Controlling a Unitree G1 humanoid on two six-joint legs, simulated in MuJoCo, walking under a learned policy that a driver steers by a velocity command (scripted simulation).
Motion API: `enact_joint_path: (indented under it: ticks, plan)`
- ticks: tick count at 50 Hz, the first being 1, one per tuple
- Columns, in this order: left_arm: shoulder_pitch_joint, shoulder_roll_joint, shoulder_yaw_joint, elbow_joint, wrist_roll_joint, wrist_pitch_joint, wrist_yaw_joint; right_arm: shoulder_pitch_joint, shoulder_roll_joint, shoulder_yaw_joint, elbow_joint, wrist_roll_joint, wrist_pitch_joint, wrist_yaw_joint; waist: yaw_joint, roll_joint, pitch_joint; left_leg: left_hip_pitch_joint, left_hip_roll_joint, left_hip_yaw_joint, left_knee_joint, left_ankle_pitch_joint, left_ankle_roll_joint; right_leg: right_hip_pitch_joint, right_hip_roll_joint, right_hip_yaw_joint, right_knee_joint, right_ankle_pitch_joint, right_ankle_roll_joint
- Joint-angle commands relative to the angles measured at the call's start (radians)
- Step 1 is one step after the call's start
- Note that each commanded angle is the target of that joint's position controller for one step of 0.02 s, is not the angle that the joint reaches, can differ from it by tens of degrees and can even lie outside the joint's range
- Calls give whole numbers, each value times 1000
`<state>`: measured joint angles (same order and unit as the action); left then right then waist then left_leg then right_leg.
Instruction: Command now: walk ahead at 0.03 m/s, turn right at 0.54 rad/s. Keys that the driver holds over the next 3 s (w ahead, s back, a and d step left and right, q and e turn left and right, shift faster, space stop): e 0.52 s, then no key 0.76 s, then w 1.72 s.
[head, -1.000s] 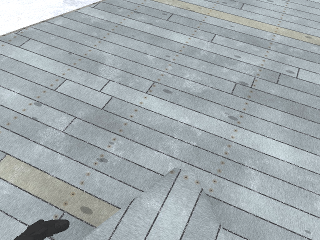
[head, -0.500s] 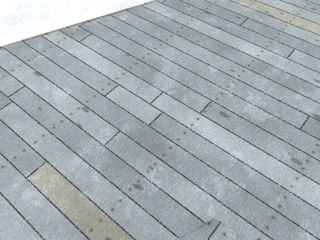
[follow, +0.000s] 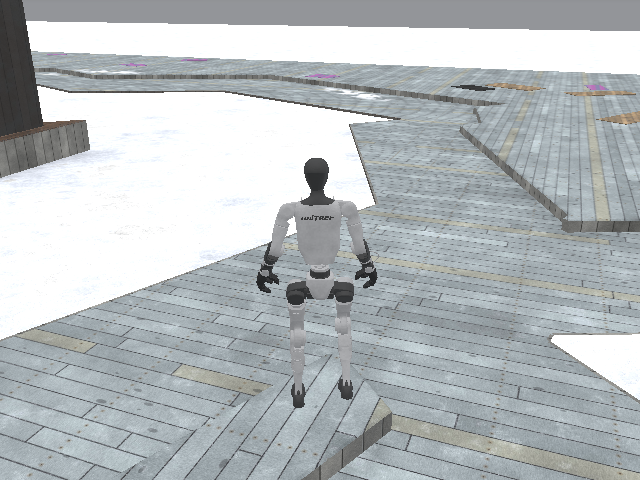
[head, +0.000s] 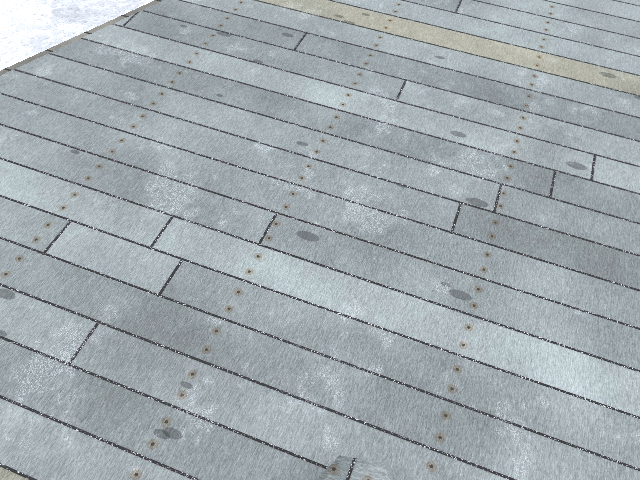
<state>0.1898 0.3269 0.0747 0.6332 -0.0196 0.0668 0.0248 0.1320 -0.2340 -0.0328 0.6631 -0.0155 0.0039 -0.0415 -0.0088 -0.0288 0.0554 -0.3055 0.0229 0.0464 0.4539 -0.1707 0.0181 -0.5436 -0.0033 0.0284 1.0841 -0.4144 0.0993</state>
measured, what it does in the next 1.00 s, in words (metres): steps on the spot, turning right: right foot, then left foot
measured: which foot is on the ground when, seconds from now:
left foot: down 0.00-0.16, up 0.18-0.66, down 0.68-1.00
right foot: up 0.00-0.14, down 0.16-0.68, up 0.70-0.98, down 1.00-1.00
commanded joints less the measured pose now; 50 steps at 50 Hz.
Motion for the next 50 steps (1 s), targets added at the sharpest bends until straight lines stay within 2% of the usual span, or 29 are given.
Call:
enact_joint_path:
  ticks: [1, 5, 7, 8, 9, 10, 11, 12, 13, 14, 17, 22, 26, 30, 32, 33, 34, 35, 36, 37, 38, 39, 40, 43, 44, 46, 48, 49, 50]
  plan:
    - [-15, 11, -12, -101, 1, -9, -18, -41, -171, -49, -62, 5, 1, -10, -10, 188, -169, 145, 245, -143, -98, 371, 240, 70, -24, -40, -148, 28, -12]
    - [-13, 44, 0, -113, 0, -5, -42, -15, -206, -64, -40, 27, 5, 1, -13, 213, -163, 151, 282, -143, -59, 293, 223, 159, -12, -84, -348, 50, -63]
    - [45, 38, 7, -94, 4, -7, -50, -19, -212, -68, -28, 47, 9, -1, 25, 191, -164, 104, 266, -109, 12, 210, 169, 281, 21, -122, -550, 177, -119]
    - [74, 60, 17, -83, 9, -10, -45, 23, -187, -66, -6, 48, 10, -2, 32, 133, -163, 18, 228, -58, 99, 99, 107, 390, 25, -81, -637, 252, -158]
    - [100, 155, 43, -96, 12, -15, -33, 32, -128, -53, -15, 20, 9, 2, 17, -112, -151, -211, 125, 61, 372, -183, -2, 536, -183, 221, -720, 484, -242]
    - [107, 243, 58, -116, 45, -31, -37, -100, -128, -47, -102, -4, -2, -9, 69, -305, -133, -465, -45, 2, 567, -495, -53, 505, -420, 559, -771, 595, -458]
    - [106, 186, 39, -125, 59, -53, -38, -136, -182, -66, -94, 1, -6, -13, 96, -165, -155, -454, -16, -112, 715, -477, -61, 475, -399, 517, -782, 568, -476]
    - [48, 152, 26, -125, 60, -64, -33, -110, -182, -71, -76, 16, 0, -14, 50, -129, -127, -447, -10, -128, 763, -390, -55, 435, -338, 415, -757, 556, -417]
    - [-6, 136, 24, -136, 38, -66, -24, -70, -174, -75, -44, 12, 8, -20, 21, -73, -118, -436, -2, -135, 754, -313, -63, 420, -268, 343, -734, 524, -356]
    - [-42, 113, 14, -143, 15, -61, -18, -53, -177, -78, -36, 2, 16, -24, 9, -78, -117, -428, -1, -135, 748, -259, -77, 407, -238, 311, -722, 543, -327]
    - [-34, 89, 0, -149, 25, -50, -7, -26, -144, -70, -30, 10, 18, -20, -6, -94, -156, -349, -45, -111, 770, -174, -101, 360, -184, 279, -711, 584, -325]
    - [4, 106, 9, -149, 16, -44, 11, -78, -113, -49, -50, 11, 16, -20, 24, -119, -153, -333, -60, -129, 519, -136, -102, 401, -164, 356, -711, 413, -320]
    - [8, 126, 21, -157, 18, -31, 9, -83, -114, -47, -44, 21, 4, 0, 37, -143, -147, -207, -80, -131, 364, -202, -90, 350, -154, 441, -719, 305, -322]
    - [-15, 106, 17, -165, 14, -17, 1, -55, -114, -42, -33, 29, -9, 24, 45, -159, -168, -98, -67, -121, 218, -220, -68, 367, -154, 490, -691, 377, -318]
    - [-31, 94, 12, -163, 5, -10, 2, -5, -105, -39, -15, 28, -19, 35, 15, -145, -174, 14, -59, -102, 21, -105, -42, 352, -127, 489, -666, 370, -288]
    - [-20, 81, 8, -157, 2, -9, 5, 15, -108, -39, -7, 19, -23, 37, 6, -118, -174, 102, -36, -110, -69, -10, -20, 308, -98, 473, -649, 305, -255]
    - [9, 49, -3, -155, 15, -15, 4, 28, -149, -43, -14, -2, -24, 36, 21, -9, -185, 197, 92, -216, -92, 83, 28, 219, -45, 404, -551, 161, -202]
    - [31, 33, -6, -171, 19, -26, 1, -16, -210, -50, -16, -21, -19, 33, 76, 233, -118, 174, 228, -387, -126, 234, 153, 76, 109, 201, -420, -41, -135]
    - [-1, 89, 9, -171, 35, -39, 3, -27, -168, -43, -31, -34, -26, 31, 31, 281, -111, 101, 333, -499, -165, 249, 270, 63, 102, 147, -244, -193, -74]
    - [-11, 134, 28, -155, 25, -43, 3, -43, -149, -36, -40, -24, -28, 27, 21, 221, -100, 103, 319, -474, -160, 227, 285, 38, 80, 142, -89, -183, -43]
    - [2, 124, 31, -131, 18, -39, 3, -59, -138, -32, -43, -9, -24, 20, 29, 170, -94, 107, 273, -418, -144, 205, 255, 23, 78, 144, -9, -152, -22]
    - [12, 99, 28, -117, 17, -31, 5, -70, -126, -26, -44, 7, -22, 15, 31, 150, -83, 123, 243, -380, -128, 205, 228, -1, 71, 150, 33, -116, -9]
    - [18, 66, 19, -106, 14, -26, 5, -68, -106, -15, -42, 13, -19, 13, 31, 138, -80, 130, 223, -347, -111, 260, 220, -1, 66, 155, 55, -91, 0]
    - [-1, -18, -16, -104, 11, -26, -2, -58, -86, -5, -34, 12, 0, 13, 26, 170, -99, 147, 137, -237, -87, 276, 190, 90, 23, 53, -160, -49, 10]
    - [-29, -39, -27, -107, 13, -28, -5, -41, -89, -5, -29, 14, 7, 13, 4, 189, -107, 155, 124, -229, -79, 270, 185, 136, 13, 24, -261, -50, 10]
    - [-41, -25, -25, -103, 7, -31, -8, 13, -122, -13, -15, 15, 18, 13, -26, 213, -120, 184, 140, -267, -63, 247, 199, 192, 17, -7, -415, -42, 5]
    - [8, -17, -22, -72, 7, -35, -9, 13, -124, -9, -8, 28, 23, 14, 3, 198, -109, 156, 138, -280, -49, 209, 183, 298, 24, -28, -661, 152, -20]
    - [14, -7, -23, -66, 18, -37, -8, 43, -118, -6, 6, 31, 16, 17, 4, 182, -103, 120, 132, -286, -55, 197, 154, 368, 12, 0, -738, 254, -42]
    - [20, 36, -18, -75, 34, -40, -3, 61, -111, -2, 13, 22, 0, 24, 3, 129, -122, 60, 120, -277, -46, 141, 104, 458, -46, 70, -718, 360, -71]
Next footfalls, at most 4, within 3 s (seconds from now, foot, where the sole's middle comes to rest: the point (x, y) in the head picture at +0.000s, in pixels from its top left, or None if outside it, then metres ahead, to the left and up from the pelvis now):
0.16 right None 0.03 -0.13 -0.78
0.68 left None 0.06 0.08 -0.78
1.00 right None -0.07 -0.14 -0.78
1.94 right None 0.24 -0.25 -0.78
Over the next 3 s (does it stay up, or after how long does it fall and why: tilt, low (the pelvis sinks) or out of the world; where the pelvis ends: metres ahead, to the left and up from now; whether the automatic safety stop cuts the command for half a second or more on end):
stays up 0.71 -0.31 -0.14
